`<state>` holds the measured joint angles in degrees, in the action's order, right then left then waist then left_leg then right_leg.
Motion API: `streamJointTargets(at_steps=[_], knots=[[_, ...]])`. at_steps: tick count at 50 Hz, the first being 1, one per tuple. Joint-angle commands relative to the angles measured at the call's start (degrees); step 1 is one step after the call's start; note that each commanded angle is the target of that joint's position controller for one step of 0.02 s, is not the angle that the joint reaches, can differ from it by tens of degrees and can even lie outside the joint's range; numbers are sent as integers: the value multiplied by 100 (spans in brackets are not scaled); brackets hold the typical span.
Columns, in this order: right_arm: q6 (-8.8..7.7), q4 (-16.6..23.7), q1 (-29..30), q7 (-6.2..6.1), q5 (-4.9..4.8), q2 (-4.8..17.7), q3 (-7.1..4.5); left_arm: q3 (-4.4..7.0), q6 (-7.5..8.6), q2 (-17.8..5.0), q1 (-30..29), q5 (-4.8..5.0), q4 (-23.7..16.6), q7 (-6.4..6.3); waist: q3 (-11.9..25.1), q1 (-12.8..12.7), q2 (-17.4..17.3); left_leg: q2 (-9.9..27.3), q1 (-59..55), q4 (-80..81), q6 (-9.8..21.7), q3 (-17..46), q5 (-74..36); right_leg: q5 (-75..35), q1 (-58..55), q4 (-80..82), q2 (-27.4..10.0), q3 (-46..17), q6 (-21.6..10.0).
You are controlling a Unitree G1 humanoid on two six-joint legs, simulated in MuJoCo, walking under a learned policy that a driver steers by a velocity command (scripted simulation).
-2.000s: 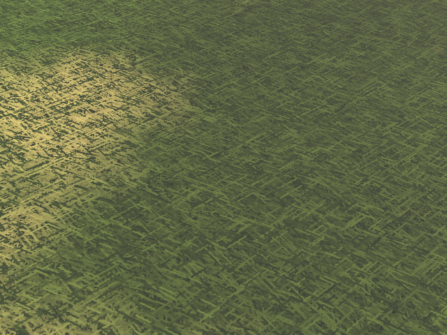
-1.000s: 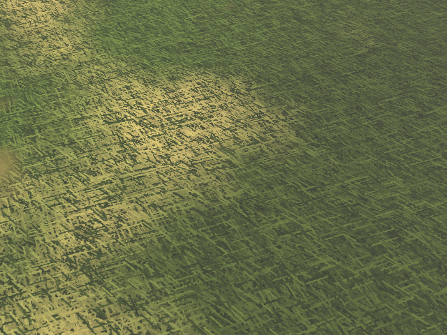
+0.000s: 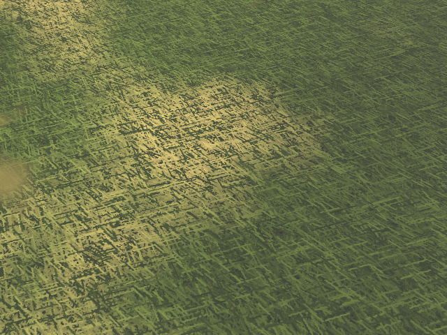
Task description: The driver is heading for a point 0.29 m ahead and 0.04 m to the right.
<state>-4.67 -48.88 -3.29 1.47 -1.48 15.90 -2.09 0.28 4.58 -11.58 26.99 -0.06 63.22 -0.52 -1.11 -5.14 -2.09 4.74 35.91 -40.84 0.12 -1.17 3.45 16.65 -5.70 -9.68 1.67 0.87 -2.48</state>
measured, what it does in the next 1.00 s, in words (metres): walks ahead: left foot, then right foot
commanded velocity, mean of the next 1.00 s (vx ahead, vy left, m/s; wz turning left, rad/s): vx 0.14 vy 0.00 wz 0.00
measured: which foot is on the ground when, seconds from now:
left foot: up 0.00-0.12, down 0.14-1.00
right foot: down 0.00-0.14, up 0.16-0.52, down 0.54-1.00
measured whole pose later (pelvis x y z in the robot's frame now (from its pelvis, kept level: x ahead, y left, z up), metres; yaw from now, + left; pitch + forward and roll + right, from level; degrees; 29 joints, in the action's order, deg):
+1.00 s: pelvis +0.28 +0.02 +0.00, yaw +0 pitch -1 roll +0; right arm 0.1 -61.2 -10.1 -1.7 0.0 13.8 -1.4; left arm 2.9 0.3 -12.3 8.9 0.1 60.6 -2.1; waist -2.4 0.3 0.0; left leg 0.0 8.5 -27.0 0.7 -2.4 17.6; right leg 14.9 12.3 -28.2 -0.6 0.1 0.2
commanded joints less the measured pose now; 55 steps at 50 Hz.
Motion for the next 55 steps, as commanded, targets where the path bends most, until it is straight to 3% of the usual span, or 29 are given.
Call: streamJointTargets(at_steps=[1, 3, 5, 6, 7, 8, 9, 10, 11, 12, 13, 16, 18, 20, 22, 24, 26, 27, 28, 29, 30, 31, 34, 39, 55], knots=[[-92, 670, 1111, 68, -40, 140, 43, 207, 28, -1089, 273, 63, -168, -69, -811, -1, 778, -224, -64, 733, 52, -203, -429, -2068, 657, 518, -1378, -605, -753], [-116, 750, 1162, 115, -46, 261, 9, 252, 5, -1116, 241, 106, -180, -77, -778, 154, 771, -240, -151, 1001, 228, -97, -372, -2544, 262, 321, -1560, -542, -673], [-140, 672, 711, 125, -6, 511, -112, 310, -55, -1227, 56, 57, -259, -85, -343, 532, 894, -477, -887, 1051, 424, -174, -173, -4456, -59, -421, -1594, -407, -504], [-140, 455, -41, 101, 24, 694, -226, 327, -122, -1253, -52, 8, -306, -90, 175, 933, 986, -688, -1809, 1044, 559, -293, -213, -5535, -38, -1322, -1447, -273, -365], [-127, 176, -911, 55, 43, 874, -328, 300, -162, -1190, -87, -26, -372, -88, 725, 1329, 914, -618, -3054, 1170, 705, -241, -801, -5590, 429, -2447, -1169, -155, -147], [-99, -35, -1787, -8, 193, 1260, -400, 212, -149, -939, 40, -151, -549, -90, 1575, 1442, 103, 568, -4911, 782, 1034, 1043, -2153, -3354, 1833, -4198, -740, -58, 40], [-72, -142, -1844, 56, 276, 1400, -377, 4, -66, -96, 1026, -71, -398, -24, 2672, 877, -1537, 2045, -6287, 1442, 2158, 3606, -2570, 1919, 3366, -6303, 419, -432, 331], [-51, -77, -1562, 75, 178, 930, -274, 167, 37, -761, 679, 49, -311, -1, 2345, 1023, -733, 1748, -5496, 1798, 1954, 3488, -2530, 1976, 3430, -6902, 184, -1159, 275], [-65, 6, -901, 57, 129, 700, -193, 239, 80, -927, 78, 189, -509, -6, 1281, 847, -529, 1538, -4530, 1862, 1741, 2384, -2865, 1640, 3766, -6866, -83, -856, 257], [-99, 36, -508, 67, 130, 536, -136, 240, 80, -896, -227, 159, -567, -63, 855, 670, 50, 1285, -3714, 2019, 1574, 1759, -3259, 1240, 3623, -6573, -384, -637, 298], [-134, 22, -316, 83, 146, 418, -104, 293, 31, -874, -359, 110, -587, -118, 577, 531, 134, 1086, -3095, 2213, 1488, 1361, -3366, 1000, 3439, -6255, -536, -557, 339], [-194, -188, -181, 106, 312, 231, -23, 276, -190, -488, -170, 54, -608, -166, 547, 177, -91, 815, -2032, 2572, 1495, 722, -3468, 634, 2492, -5392, -722, -525, 382], [-192, -281, -61, 51, 350, 364, -31, 269, -287, -457, -399, 9, -758, -221, 533, 92, -240, 709, -1770, 2638, 1515, 462, -3418, 422, 2322, -4393, -734, -446, 456], [-109, -341, -72, -39, 311, 556, -72, 262, -359, -530, -793, -31, -896, -238, 655, 193, -311, 653, -1764, 2675, 1441, 390, -2750, -51, 2105, -3577, -719, -373, 487], [-2, -425, -215, -100, 268, 673, -91, 306, -451, -683, -1050, -7, -954, -234, 674, 305, -274, 673, -1745, 2811, 1368, 515, -1358, -455, 1920, -3149, -658, -322, 494], [79, -482, -238, -131, 226, 611, -61, 340, -508, -744, -1268, -10, -996, -233, 437, 334, -224, 632, -1584, 2890, 1251, 664, 224, -609, 1762, -2681, -619, -294, 431], [127, -544, -281, -145, 157, 424, 10, 359, -494, -739, -1364, -88, -986, -231, 171, 271, -110, 399, -1413, 2730, 952, 700, 1369, -917, 1393, -1863, -544, -221, 302], [128, -644, -530, -139, 175, 275, 66, 371, -474, -840, -1412, -135, -1027, -243, 70, 299, 72, 221, -1381, 2563, 691, 662, 1602, -1400, 1222, -1427, -746, -454, 223], [115, -690, -808, -133, 247, 230, 78, 409, -454, -1112, -1413, -115, -1066, -266, 91, 515, 468, -82, -1318, 2202, 456, 473, 1711, -2186, 1043, -1405, -1081, -747, 89], [151, -745, -1258, -160, 227, 171, 63, 464, -445, -1320, -1585, -22, -948, -253, 149, 901, 1199, -436, -1643, 2221, 314, 98, 1602, -1440, 1464, -1426, -1049, -783, -143], [202, -769, -1024, -204, 253, 287, 57, 418, -421, -954, -1676, 13, -945, -198, 67, 699, 995, -460, -2074, 2079, 203, -6, 1353, -818, 1866, -1300, -834, -681, -75], [250, -743, -882, -234, 225, 365, 34, 370, -387, -778, -1701, -25, -913, -171, 43, 650, 834, -435, -2150, 2011, 210, 4, 1172, -797, 1928, -1276, -744, -595, 48], [324, -806, -893, -288, 207, 364, 30, 377, -289, -807, -1693, -15, -810, -149, 234, 622, 634, -336, -2302, 1884, 251, 67, 486, -1739, 1625, -1492, -627, -460, 145], [350, -895, -829, -288, 152, 359, 7, 383, -296, -813, -1647, 16, -644, -167, 409, 563, 379, -276, -2561, 1704, 225, 72, -276, -2426, 1418, -1669, -586, -398, 60], [447, -1220, -918, -349, 153, 322, -20, 382, -441, -696, -1737, 11, -322, -197, 111, 547, 222, -221, -2600, 1765, 151, 91, -119, -1954, 1428, -1550, -438, -256, 84]])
